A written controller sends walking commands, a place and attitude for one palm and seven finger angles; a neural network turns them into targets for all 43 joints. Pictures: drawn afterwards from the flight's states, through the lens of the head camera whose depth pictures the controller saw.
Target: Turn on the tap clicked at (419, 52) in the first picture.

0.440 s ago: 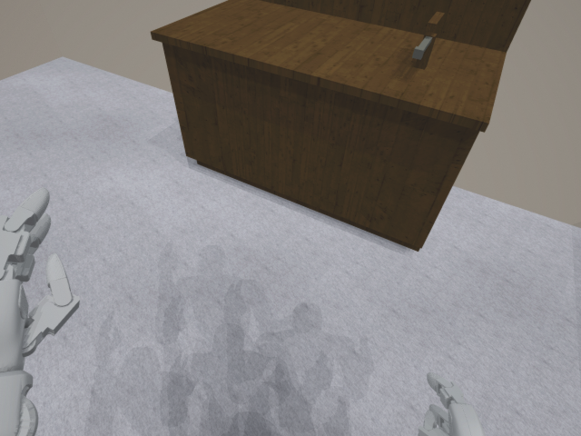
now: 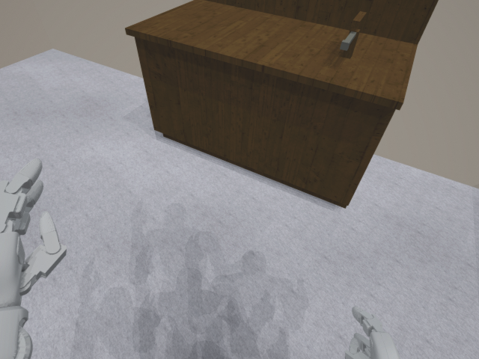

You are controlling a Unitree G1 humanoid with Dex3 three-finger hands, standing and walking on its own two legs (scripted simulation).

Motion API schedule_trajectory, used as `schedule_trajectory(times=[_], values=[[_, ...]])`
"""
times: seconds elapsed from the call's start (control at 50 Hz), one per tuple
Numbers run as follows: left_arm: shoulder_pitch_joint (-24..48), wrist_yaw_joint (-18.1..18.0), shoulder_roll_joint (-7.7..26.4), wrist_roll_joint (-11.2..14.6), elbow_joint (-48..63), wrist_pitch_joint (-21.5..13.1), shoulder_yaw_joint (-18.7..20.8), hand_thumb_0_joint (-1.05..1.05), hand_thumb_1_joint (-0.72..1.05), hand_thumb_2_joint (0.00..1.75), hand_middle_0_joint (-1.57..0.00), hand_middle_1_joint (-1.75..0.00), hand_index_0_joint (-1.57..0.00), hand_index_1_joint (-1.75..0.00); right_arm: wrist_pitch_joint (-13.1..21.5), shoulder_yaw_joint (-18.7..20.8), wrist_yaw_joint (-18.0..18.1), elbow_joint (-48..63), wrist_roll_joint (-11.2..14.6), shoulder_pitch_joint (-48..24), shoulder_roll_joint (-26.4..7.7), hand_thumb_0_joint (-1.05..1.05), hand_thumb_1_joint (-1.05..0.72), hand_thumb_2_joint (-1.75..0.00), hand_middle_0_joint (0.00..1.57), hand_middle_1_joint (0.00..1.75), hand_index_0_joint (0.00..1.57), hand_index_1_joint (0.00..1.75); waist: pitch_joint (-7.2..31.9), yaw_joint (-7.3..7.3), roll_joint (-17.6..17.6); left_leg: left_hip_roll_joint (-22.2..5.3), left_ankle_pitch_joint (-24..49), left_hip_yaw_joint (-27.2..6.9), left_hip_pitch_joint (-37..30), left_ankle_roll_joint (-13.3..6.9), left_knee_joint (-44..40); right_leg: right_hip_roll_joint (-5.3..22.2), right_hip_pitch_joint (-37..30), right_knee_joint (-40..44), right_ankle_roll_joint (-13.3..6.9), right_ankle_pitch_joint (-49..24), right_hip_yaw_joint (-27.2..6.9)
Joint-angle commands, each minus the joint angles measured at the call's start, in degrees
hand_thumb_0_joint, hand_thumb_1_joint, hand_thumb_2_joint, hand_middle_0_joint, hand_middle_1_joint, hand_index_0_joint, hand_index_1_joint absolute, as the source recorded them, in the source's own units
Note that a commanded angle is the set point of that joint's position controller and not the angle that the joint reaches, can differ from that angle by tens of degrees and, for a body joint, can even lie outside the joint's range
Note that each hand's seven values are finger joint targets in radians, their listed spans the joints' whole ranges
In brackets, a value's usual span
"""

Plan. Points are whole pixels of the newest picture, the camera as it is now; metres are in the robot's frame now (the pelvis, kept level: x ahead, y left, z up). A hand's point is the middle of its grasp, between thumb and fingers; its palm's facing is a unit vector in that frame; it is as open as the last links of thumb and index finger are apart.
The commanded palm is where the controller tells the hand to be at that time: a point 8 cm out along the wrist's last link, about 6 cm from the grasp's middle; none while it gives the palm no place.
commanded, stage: walk to a spot facing it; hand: left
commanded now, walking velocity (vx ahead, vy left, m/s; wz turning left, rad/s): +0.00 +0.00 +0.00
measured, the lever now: (345, 45) +1.19 -0.33 +0.06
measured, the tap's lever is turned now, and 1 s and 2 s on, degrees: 0 0 0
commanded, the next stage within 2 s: turn to face it in 1.34 s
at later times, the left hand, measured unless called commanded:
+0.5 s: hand (83, 219) +0.25 +0.24 +0.15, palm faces +0.43 -0.84 -0.32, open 7.4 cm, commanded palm +0.20 +0.28 +0.18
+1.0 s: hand (167, 138) +0.43 +0.16 +0.16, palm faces +0.31 -0.82 -0.48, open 7.4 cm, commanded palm +0.36 +0.22 +0.18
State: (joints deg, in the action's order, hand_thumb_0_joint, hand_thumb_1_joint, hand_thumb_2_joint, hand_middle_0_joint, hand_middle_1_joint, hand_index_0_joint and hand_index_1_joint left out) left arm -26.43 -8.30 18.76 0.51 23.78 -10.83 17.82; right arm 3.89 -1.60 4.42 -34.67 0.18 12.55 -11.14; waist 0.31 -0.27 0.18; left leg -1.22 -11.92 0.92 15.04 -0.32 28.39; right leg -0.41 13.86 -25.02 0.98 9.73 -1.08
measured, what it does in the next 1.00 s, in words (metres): walks ahead: right foot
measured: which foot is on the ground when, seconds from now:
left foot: down 0.00-0.92, up 0.94-1.00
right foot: down 0.00-0.54, up 0.56-0.90, down 0.92-1.00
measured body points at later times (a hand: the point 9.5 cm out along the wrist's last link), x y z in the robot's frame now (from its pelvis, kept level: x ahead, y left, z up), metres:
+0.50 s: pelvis +0.04 +0.00 -0.01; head +0.03 +0.01 +0.44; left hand +0.23 +0.28 +0.17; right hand +0.18 -0.25 -0.10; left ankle +0.06 +0.11 -0.72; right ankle +0.04 -0.13 -0.74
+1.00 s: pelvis +0.18 -0.05 -0.02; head +0.22 -0.07 +0.43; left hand +0.41 +0.20 +0.19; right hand +0.32 -0.29 -0.13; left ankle +0.12 +0.09 -0.66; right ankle +0.22 -0.15 -0.74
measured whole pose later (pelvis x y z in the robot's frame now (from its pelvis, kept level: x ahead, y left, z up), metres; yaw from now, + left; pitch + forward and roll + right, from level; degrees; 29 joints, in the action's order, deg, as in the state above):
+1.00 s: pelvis +0.18 -0.05 -0.02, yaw -4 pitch -1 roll -1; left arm -24.1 -7.9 22.0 0.4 29.4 -11.4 21.4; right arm 2.9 -0.1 2.7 -38.1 0.1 10.0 -11.1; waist -5.4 1.0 -2.3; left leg -6.4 -27.1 2.0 23.5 0.4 68.2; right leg 3.1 21.7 -39.5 -3.7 16.8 11.4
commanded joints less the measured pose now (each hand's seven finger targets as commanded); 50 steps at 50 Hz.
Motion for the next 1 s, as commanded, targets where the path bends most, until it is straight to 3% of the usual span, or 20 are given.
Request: schedule_trajectory(times=[0.0,0.16,0.26,0.3,0.34,0.36,0.42,0.48,0.5,0.52,0.54,0.56,0.6,0.68,0.84,0.86,0.88,0.9,0.94,0.98], values=[[5.0,-0.8,9.7,0.1,13.0,-4.0,6.0,0.0,0.9,0.9,-0.2,-0.3,-0.2,-0.3,3.3,2.9,0.7,9.4,-0.2,-5.8,-7.0,0.0,-0.9,-0.9,0.2,0.3,0.2,0.3,4.7,0.05,-3.5,-2.8,-4.1,-3.0,3.0,-0.9,-8.2,1.9,-4.6,3.6,-1.0,0.3,-2.5],[6.7,-1.5,9.0,-0.3,13.6,-3.4,5.2,0.0,0.9,0.9,-0.2,-0.3,-0.2,-0.3,2.7,3.0,1.5,9.4,-0.5,-6.1,-7.5,0.0,-0.9,-0.9,0.2,0.3,0.2,0.3,0.4,0.85,-6.9,-7.2,-30.6,-9.0,6.2,-4.5,-10.4,0.7,4.1,-2.6,-2.9,20.7,-2.2],[5.5,-1.8,9.2,-0.4,12.5,-3.5,6.2,0.0,0.9,0.9,-0.2,-0.3,-0.2,-0.3,2.7,3.2,1.6,8.3,-0.6,-5.2,-7.3,0.0,-0.9,-0.9,0.2,0.3,0.2,0.3,2.7,0.68,-8.7,-10.7,-25.4,-11.5,5.2,-6.3,-7.8,0.2,1.1,-5.9,-2.7,15.4,2.6],[6.2,-1.4,8.8,-0.5,11.6,-3.2,5.4,0.0,0.9,0.9,-0.2,-0.3,-0.2,-0.3,2.3,3.4,1.3,8.9,-0.6,-5.5,-7.2,0.0,-0.9,-0.9,0.2,0.3,0.2,0.3,-0.3,0.64,-2.4,-5.0,-26.6,-3.8,12.4,-3.5,1.4,4.5,0.2,0.5,-6.1,24.1,-7.2],[8.7,-1.6,10.4,-0.6,11.6,-3.3,5.8,0.0,0.9,0.9,-0.2,-0.3,-0.2,-0.3,2.4,3.2,0.7,8.2,-0.5,-5.9,-6.7,0.0,-0.9,-0.9,0.2,0.3,0.2,0.3,-2.3,0.45,11.1,0.2,-18.3,2.8,20.9,-0.9,19.5,15.7,-3.5,10.1,-12.7,30.3,-27.4],[10.6,-2.0,11.5,-0.6,12.5,-3.8,6.1,0.0,0.9,0.9,-0.2,-0.3,-0.2,-0.3,2.7,3.1,0.4,8.3,-0.4,-6.7,-6.5,0.0,-0.9,-0.9,0.2,0.3,0.2,0.3,-1.7,0.17,11.2,-0.3,-17.1,1.7,23.1,-0.3,25.2,20.0,-6.2,12.0,-15.8,26.5,-32.8],[9.0,-2.2,12.3,-0.8,14.1,-4.8,7.3,0.0,0.9,0.9,-0.2,-0.3,-0.2,-0.3,2.1,2.7,0.1,7.4,-0.8,-5.9,-6.1,0.0,-0.9,-0.9,0.2,0.3,0.2,0.3,-0.2,0.09,7.7,-4.1,-15.8,0.0,15.9,-0.5,18.5,17.6,-2.8,8.8,-15.2,14.7,-21.1],[7.4,-2.3,12.1,0.1,15.8,-5.1,8.2,0.0,0.9,0.9,-0.2,-0.3,-0.2,-0.3,1.7,2.5,0.7,7.8,-1.0,-5.4,-5.7,0.0,-0.9,-0.9,0.2,0.3,0.2,0.3,4.0,1.33,2.2,-0.7,-5.4,6.8,-4.2,-0.3,0.9,9.4,3.6,-0.6,-9.1,12.4,-7.3],[8.0,-2.1,11.4,0.4,17.4,-5.5,7.6,0.0,0.9,0.9,-0.2,-0.3,-0.2,-0.3,1.9,3.1,1.2,8.1,-0.7,-4.4,-6.6,0.0,-0.9,-0.9,0.2,0.3,0.2,0.3,4.4,2.0,-4.0,-3.4,-6.8,2.7,-11.1,-1.6,-4.2,6.1,8.2,-9.8,-6.4,11.6,-4.1],[7.4,-2.2,10.9,0.7,19.2,-6.0,8.0,0.0,0.9,0.9,-0.2,-0.3,-0.2,-0.3,2.1,4.0,1.3,8.6,-0.6,-4.4,-8.8,0.0,-0.9,-0.9,0.2,0.3,0.2,0.3,5.5,2.1,-17.5,-14.4,-10.9,-15.1,-18.9,-6.3,-10.4,0.3,18.8,-24.1,-2.7,14.1,1.6],[7.1,-2.2,10.4,0.7,17.8,-6.6,6.9,0.0,0.9,0.9,-0.2,-0.3,-0.2,-0.3,2.4,3.5,1.1,8.7,-0.5,-5.2,-7.3,0.0,-0.9,-0.9,0.2,0.3,0.2,0.3,4.0,2.23,-20.7,-23.4,-15.5,-28.5,-17.7,-11.1,-16.0,-0.2,24.5,-35.9,-1.6,23.9,3.2],[7.7,-2.1,11.8,-0.2,15.6,-6.2,8.1,0.0,0.9,0.9,-0.2,-0.3,-0.2,-0.3,3.0,3.0,0.7,7.7,-0.8,-5.4,-6.2,0.0,-0.9,-0.9,0.2,0.3,0.2,0.3,-0.3,2.57,-15.8,-25.6,-20.0,-31.6,-11.7,-13.6,-18.5,2.9,27.2,-42.4,-1.8,21.3,-0.3],[7.5,-1.4,10.4,-0.5,14.7,-5.7,6.6,0.0,0.9,0.9,-0.2,-0.3,-0.2,-0.3,3.6,3.5,0.3,6.7,-0.3,-5.1,-6.3,0.0,-0.9,-0.9,0.2,0.3,0.2,0.3,-2.9,1.87,-8.4,-23.8,-13.3,-22.9,-10.5,-13.6,-16.1,5.9,30.4,-44.6,-1.0,17.1,0.1],[4.6,-1.1,9.1,-1.0,17.1,-4.7,5.9,0.0,0.9,0.9,-0.2,-0.3,-0.2,-0.3,4.7,3.9,-0.1,6.4,-0.4,-3.4,-6.7,0.0,-0.9,-0.9,0.2,0.3,0.2,0.3,0.6,0.94,-11.5,-17.4,1.9,-4.8,-10.7,-9.1,-14.0,6.2,24.2,-34.1,0.0,9.4,6.4],[2.2,-0.8,11.6,0.0,14.8,-3.6,9.7,0.0,0.9,0.9,-0.2,-0.3,-0.2,-0.3,4.1,3.9,0.5,7.4,-0.5,-4.9,-6.1,0.0,-0.9,-0.9,0.2,0.3,0.2,0.3,5.3,0.27,-11.2,-13.7,12.9,7.2,-5.7,-5.6,1.8,-0.5,-2.1,-5.0,-0.8,3.2,16.5],[2.3,-0.8,12.3,-0.1,15.6,-3.3,9.9,0.0,0.9,0.9,-0.2,-0.3,-0.2,-0.3,3.8,4.0,0.3,7.4,-0.2,-5.1,-5.9,0.0,-0.9,-0.9,0.2,0.3,0.2,0.3,8.0,-0.47,-6.8,-12.1,12.2,7.6,-0.3,-4.7,12.0,0.9,-11.2,-3.0,-2.0,3.1,13.4],[2.6,-1.1,14.2,-0.7,15.9,-3.1,11.0,0.0,0.9,0.9,-0.2,-0.3,-0.2,-0.3,3.2,4.0,-0.2,7.4,0.1,-4.4,-4.8,0.0,-0.9,-0.9,0.2,0.3,0.2,0.3,11.7,-0.29,5.3,-7.9,4.7,9.9,11.5,-3.0,28.9,11.7,-21.3,-1.4,-6.8,1.1,-2.2],[2.3,-1.5,16.7,0.0,15.9,-3.2,14.0,0.0,0.9,0.9,-0.2,-0.3,-0.2,-0.3,3.2,4.0,-0.5,9.2,0.1,-6.7,-4.5,0.0,-0.9,-0.9,0.2,0.3,0.2,0.3,11.6,-1.23,16.6,-0.4,-19.0,7.3,27.1,-0.7,45.0,24.2,-26.0,3.1,-14.4,-11.4,-27.4],[2.9,-1.2,17.4,0.8,19.2,-4.5,15.1,0.0,0.9,0.9,-0.2,-0.3,-0.2,-0.3,2.7,4.6,-1.7,7.3,-0.3,-5.8,-6.0,0.0,-0.9,-0.9,0.2,0.3,0.2,0.3,11.3,-0.39,8.8,-4.7,-17.2,-3.3,29.1,0.3,52.6,27.2,-20.4,5.8,-15.7,4.0,-28.7],[-1.8,-1.1,15.3,0.5,19.5,-5.4,14.2,0.0,0.9,0.9,-0.2,-0.3,-0.2,-0.3,0.9,4.2,-1.6,6.6,-0.1,-7.2,-6.0,0.0,-0.9,-0.9,0.2,0.3,0.2,0.3,5.9,0.01,3.7,-7.4,-11.6,-3.3,29.2,1.6,51.9,24.3,-12.1,7.0,-14.0,2.4,-17.3]])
